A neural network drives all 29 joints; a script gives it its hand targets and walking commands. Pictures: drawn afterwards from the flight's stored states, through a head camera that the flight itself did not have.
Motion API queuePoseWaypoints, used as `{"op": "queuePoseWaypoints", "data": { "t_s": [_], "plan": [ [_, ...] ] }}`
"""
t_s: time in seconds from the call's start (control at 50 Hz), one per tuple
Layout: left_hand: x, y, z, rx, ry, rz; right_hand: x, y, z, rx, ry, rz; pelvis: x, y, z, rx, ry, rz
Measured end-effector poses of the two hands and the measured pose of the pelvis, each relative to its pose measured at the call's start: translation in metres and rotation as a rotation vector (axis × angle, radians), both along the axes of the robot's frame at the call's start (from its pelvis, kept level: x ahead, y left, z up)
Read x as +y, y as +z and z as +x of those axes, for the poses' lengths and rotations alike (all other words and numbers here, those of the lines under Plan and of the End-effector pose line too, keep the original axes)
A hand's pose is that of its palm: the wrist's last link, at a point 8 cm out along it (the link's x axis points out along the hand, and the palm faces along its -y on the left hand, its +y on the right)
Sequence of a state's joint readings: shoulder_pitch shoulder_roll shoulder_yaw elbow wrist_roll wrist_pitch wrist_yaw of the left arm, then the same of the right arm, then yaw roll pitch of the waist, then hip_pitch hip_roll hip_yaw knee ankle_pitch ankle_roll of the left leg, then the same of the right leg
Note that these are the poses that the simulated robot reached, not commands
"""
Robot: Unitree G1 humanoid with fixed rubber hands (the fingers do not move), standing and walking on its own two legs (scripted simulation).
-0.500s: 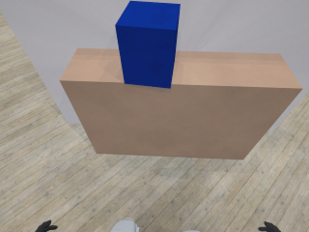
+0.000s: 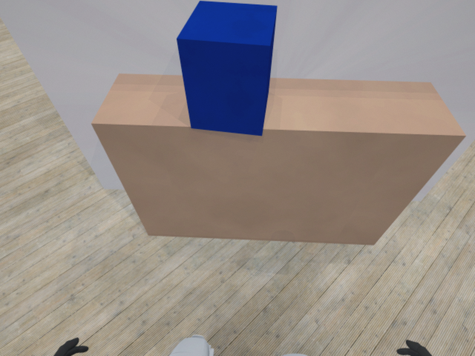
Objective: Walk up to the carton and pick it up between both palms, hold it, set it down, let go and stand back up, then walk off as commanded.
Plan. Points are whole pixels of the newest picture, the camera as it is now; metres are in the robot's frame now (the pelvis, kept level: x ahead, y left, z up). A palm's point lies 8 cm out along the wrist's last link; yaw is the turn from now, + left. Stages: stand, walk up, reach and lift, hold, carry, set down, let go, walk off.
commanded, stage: stand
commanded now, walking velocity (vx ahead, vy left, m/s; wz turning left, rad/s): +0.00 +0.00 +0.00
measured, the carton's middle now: (231, 70) +0.77 +0.04 +0.06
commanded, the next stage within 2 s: none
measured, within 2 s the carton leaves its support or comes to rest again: neither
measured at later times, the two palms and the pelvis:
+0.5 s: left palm out of the picture +0.09 +0.32 -0.09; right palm out of the picture +0.09 -0.31 -0.09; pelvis +0.00 +0.00 +0.00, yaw +0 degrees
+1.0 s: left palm out of the picture +0.09 +0.32 -0.09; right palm out of the picture +0.10 -0.31 -0.09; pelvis +0.00 +0.00 +0.00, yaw +0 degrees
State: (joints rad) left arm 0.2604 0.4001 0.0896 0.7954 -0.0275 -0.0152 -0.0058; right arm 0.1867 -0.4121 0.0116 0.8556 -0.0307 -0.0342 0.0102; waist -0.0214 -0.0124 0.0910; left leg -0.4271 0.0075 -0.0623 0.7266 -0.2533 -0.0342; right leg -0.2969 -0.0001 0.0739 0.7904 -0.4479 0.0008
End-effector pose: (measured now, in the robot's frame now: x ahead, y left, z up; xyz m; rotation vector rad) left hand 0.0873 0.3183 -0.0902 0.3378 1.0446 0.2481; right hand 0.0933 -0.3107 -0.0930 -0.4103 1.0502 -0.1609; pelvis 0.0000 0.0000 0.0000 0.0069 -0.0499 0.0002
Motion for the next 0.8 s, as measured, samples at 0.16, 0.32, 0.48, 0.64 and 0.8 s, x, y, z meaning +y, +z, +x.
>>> {"op": "queuePoseWaypoints", "data": {
  "t_s": [0.16, 0.32, 0.48, 0.64, 0.8],
  "plan": [
    [-0.0002, 0.0001, 0.0005, 0.001, 0.000, 0.000, -0.0002, -0.0002, 0.0004, 0.002, 0.000, 0.001, -0.0002, 0.0000, 0.0006, 0.001, 0.000, 0.000],
    [-0.0004, 0.0001, 0.0011, 0.002, 0.000, 0.001, -0.0004, -0.0004, 0.0008, 0.004, 0.000, 0.001, -0.0004, 0.0001, 0.0012, 0.002, 0.000, 0.001],
    [-0.0006, 0.0002, 0.0017, 0.003, 0.000, 0.001, -0.0006, -0.0006, 0.0014, 0.005, 0.000, 0.002, -0.0007, 0.0001, 0.0019, 0.003, 0.000, 0.001],
    [-0.0006, 0.0002, 0.0017, 0.003, 0.000, 0.001, -0.0006, -0.0006, 0.0014, 0.005, -0.001, 0.002, -0.0007, 0.0001, 0.0019, 0.003, 0.000, 0.001],
    [-0.0008, 0.0002, 0.0021, 0.003, 0.000, 0.001, -0.0008, -0.0008, 0.0018, 0.006, -0.001, 0.002, -0.0009, 0.0001, 0.0024, 0.004, 0.000, 0.001]
  ]
}}
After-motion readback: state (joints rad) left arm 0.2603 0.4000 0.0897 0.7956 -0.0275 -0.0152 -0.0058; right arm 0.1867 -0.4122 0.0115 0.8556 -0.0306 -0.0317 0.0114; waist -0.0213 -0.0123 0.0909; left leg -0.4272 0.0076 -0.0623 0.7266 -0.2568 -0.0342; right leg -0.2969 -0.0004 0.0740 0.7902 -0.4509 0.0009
